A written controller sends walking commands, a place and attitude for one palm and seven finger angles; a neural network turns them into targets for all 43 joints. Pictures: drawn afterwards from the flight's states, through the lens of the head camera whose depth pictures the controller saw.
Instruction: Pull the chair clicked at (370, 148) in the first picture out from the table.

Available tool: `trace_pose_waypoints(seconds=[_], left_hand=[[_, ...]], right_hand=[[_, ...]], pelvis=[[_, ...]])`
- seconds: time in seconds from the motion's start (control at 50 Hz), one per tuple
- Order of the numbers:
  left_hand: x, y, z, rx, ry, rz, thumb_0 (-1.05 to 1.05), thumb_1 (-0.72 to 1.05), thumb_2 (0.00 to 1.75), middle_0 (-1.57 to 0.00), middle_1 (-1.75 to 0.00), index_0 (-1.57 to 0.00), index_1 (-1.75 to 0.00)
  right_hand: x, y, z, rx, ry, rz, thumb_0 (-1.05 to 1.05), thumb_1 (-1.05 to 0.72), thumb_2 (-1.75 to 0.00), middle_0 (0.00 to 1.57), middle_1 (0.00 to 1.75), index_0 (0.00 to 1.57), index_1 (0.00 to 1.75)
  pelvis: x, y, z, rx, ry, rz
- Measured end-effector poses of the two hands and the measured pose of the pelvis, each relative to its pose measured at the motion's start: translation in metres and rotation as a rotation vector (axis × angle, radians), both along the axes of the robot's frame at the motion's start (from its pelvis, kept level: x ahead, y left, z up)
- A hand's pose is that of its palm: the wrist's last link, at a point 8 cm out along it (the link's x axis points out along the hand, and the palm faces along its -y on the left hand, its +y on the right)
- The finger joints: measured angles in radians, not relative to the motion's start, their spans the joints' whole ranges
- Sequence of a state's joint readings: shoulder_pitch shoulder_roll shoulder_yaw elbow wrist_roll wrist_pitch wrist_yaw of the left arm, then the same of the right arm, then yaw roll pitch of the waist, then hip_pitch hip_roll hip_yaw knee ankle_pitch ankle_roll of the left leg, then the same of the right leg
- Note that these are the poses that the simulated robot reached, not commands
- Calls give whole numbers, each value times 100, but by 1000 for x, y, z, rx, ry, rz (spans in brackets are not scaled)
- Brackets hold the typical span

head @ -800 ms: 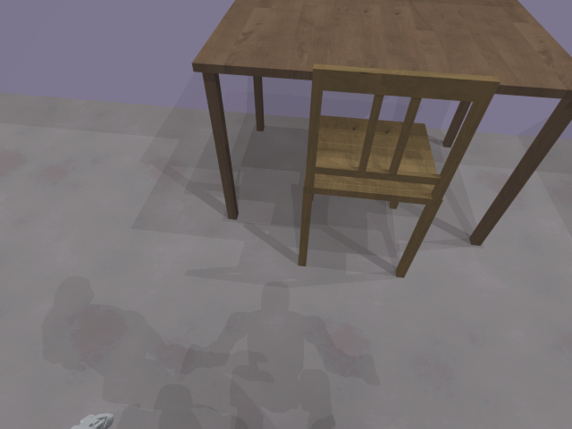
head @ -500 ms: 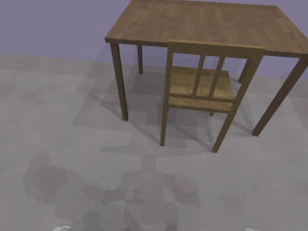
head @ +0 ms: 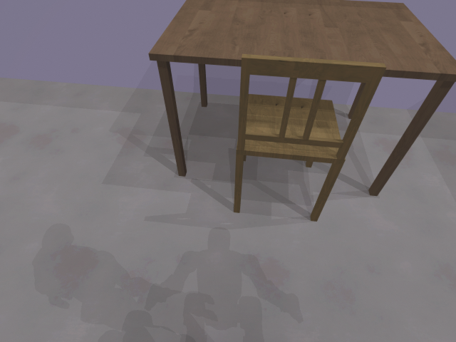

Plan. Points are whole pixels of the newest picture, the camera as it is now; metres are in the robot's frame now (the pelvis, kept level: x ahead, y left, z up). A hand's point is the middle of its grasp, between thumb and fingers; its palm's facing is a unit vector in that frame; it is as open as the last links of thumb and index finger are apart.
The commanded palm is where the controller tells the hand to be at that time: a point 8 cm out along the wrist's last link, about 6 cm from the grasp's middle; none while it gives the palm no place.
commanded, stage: stand and wait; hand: left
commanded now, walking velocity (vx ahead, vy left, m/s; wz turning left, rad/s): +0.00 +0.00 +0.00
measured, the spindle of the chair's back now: (287, 108) +0.88 -0.16 -0.10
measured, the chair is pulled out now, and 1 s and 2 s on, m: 0.00 0.00 0.00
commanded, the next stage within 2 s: look at it before walking up in 0.02 s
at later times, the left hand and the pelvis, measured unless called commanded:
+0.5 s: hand out of the picture +0.08 +0.25 -0.15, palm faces -0.01 -0.94 -0.34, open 7.4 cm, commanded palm none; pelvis +0.00 +0.00 +0.00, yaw +0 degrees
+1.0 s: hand out of the picture +0.09 +0.25 -0.15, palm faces -0.01 -0.94 -0.34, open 7.4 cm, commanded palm none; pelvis +0.01 +0.00 +0.00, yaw +0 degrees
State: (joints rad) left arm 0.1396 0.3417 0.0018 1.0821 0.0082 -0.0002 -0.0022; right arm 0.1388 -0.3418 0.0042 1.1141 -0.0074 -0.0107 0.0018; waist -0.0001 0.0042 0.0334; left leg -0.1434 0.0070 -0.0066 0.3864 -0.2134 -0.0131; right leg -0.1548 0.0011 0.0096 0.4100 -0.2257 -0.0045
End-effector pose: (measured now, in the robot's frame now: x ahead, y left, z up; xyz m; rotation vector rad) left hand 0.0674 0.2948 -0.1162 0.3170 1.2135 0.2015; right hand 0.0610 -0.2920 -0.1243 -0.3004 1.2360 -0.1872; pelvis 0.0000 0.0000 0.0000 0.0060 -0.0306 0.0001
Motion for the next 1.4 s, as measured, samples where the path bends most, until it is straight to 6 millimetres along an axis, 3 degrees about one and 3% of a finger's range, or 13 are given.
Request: trace_pose_waypoints(seconds=[0.94, 1.26, 1.4], left_hand=[[11, -3, 1, -6, -8, 5, 1, 90, 90, -20, -30, -20, -30], [10, -4, -1, -10, 2, -2, 1, 90, 90, -20, -30, -20, -30], [3, -23, -16, -39, 62, -45, 1, 91, 90, -20, -29, -20, -30]], right_hand=[[25, -1, 5, -4, -31, 14, 0, -90, -90, 21, 30, 21, 30], [18, -1, 6, -9, -35, -9, 0, -90, -90, 21, 30, 21, 30], [-6, 13, -7, 28, -57, -98, 0, -90, -90, 20, 30, 20, 30]], pelvis=[[10, -3, 3, -1, 5, -1], [7, -2, 2, -2, 5, -29], [-1, -3, -7, 10, 13, -104]])
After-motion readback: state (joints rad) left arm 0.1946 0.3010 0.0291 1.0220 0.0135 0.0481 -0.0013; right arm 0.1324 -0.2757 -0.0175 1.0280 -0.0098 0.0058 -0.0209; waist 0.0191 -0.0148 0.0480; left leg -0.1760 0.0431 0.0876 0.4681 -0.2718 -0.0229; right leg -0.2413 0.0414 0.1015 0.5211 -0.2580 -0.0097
